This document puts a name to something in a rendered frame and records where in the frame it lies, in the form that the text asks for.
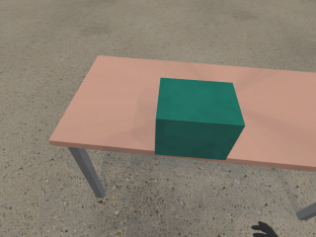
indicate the right robot hand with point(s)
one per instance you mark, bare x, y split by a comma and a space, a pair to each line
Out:
265, 228

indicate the table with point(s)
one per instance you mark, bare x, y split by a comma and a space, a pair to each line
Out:
115, 110

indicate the carton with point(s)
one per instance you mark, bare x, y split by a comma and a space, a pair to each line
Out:
197, 118

